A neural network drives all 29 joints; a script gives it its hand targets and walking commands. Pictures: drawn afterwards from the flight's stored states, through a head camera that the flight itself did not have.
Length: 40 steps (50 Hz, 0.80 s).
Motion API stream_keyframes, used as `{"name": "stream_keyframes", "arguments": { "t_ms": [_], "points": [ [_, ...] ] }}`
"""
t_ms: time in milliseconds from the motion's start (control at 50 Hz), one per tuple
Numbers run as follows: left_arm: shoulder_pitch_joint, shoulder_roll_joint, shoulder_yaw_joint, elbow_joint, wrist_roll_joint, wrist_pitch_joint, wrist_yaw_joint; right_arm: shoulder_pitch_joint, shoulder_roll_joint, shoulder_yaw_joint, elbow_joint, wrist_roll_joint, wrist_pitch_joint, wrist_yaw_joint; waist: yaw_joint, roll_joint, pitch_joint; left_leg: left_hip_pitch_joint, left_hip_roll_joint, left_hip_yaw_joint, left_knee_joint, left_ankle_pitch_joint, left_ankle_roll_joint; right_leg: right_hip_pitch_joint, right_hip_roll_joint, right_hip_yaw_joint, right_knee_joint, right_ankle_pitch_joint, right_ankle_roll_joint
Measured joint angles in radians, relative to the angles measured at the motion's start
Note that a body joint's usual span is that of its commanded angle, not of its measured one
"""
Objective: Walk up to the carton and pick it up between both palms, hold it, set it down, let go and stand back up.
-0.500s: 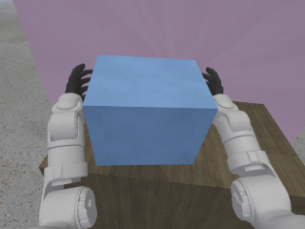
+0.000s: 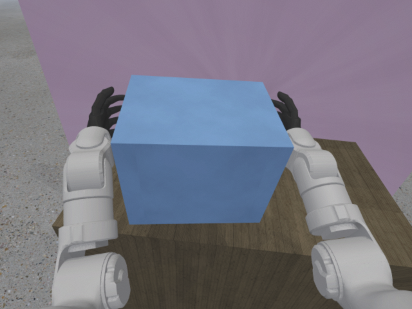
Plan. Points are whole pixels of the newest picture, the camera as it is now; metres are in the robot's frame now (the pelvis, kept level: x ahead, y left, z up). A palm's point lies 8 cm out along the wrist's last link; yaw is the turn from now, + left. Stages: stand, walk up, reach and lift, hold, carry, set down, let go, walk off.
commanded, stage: hold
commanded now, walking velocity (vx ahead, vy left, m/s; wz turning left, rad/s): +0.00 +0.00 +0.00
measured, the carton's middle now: (197, 151) +0.36 +0.01 +0.18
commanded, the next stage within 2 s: set down in 0.68 s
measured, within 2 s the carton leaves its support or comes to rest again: neither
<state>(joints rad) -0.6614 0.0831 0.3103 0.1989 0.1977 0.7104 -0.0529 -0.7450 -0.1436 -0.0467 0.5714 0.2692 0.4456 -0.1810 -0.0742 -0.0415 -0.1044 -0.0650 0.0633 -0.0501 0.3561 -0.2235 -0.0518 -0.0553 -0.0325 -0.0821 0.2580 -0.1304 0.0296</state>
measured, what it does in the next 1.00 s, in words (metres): stands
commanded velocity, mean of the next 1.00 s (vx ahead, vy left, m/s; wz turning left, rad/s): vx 0.00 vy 0.00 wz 0.00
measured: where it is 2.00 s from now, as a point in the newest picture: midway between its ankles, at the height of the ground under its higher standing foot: outside the picture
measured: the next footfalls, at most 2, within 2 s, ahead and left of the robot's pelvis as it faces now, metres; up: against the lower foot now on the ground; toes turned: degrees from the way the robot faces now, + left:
none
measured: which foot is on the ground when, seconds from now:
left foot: down 0.00-1.00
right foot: down 0.00-1.00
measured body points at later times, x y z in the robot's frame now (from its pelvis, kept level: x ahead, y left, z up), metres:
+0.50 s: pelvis +0.00 +0.00 +0.00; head -0.07 +0.03 +0.44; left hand +0.38 +0.18 +0.23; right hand +0.38 -0.17 +0.22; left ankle -0.01 +0.15 -0.75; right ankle +0.01 -0.14 -0.75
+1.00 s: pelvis +0.00 +0.00 +0.00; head -0.06 +0.02 +0.45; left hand +0.40 +0.17 +0.26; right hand +0.40 -0.18 +0.23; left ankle -0.01 +0.15 -0.75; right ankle +0.01 -0.14 -0.75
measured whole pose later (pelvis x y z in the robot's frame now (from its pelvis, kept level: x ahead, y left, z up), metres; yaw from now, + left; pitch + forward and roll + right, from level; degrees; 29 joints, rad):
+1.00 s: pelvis +0.00 +0.00 +0.00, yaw -1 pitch -4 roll -1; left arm -0.82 0.04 0.42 0.35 0.29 0.55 -0.09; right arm -0.85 -0.11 -0.19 0.74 0.10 0.26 -0.08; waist -0.05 -0.01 -0.08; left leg -0.04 0.06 -0.03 0.32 -0.21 -0.04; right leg -0.05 -0.04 -0.06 0.26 -0.13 0.03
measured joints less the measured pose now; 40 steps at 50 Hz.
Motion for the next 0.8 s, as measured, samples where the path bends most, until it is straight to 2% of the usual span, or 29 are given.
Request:
{"name": "stream_keyframes", "arguments": {
  "t_ms": [680, 800],
  "points": [
    [0.0, -0.001, 0.0, -0.005, -0.002, -0.004, 0.001, 0.003, -0.003, 0.002, -0.012, 0.0, 0.0, -0.001, 0.001, 0.004, -0.001, -0.005, 0.001, -0.002, 0.0, 0.002, -0.001, -0.004, 0.002, 0.0, -0.002, 0.002, -0.001],
    [-0.051, -0.001, 0.032, -0.024, -0.002, 0.002, 0.0, -0.04, 0.015, -0.036, -0.007, -0.036, -0.017, 0.015, -0.007, 0.007, 0.029, 0.0, -0.001, 0.005, 0.001, 0.004, 0.002, -0.005, -0.001, 0.008, 0.007, 0.003, 0.0]
  ]
}}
